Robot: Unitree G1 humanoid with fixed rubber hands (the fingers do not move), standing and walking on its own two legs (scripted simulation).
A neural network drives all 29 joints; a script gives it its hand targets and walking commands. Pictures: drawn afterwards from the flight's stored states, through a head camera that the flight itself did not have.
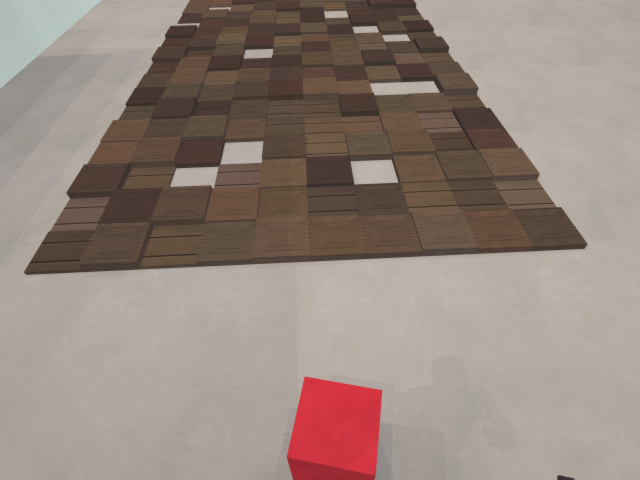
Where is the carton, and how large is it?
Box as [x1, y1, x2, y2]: [287, 377, 381, 479]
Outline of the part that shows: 304,377 287,454 287,459 293,479 373,479 375,475 381,390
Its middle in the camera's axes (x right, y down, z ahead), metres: +0.04 +0.53 +1.05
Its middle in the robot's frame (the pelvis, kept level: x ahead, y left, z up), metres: +0.38 -0.01 -0.66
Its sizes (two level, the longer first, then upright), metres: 0.210 0.200 0.250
